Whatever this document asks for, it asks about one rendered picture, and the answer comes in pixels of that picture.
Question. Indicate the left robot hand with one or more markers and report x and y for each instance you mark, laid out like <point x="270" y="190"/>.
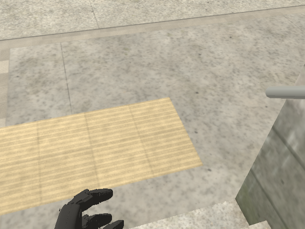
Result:
<point x="70" y="216"/>

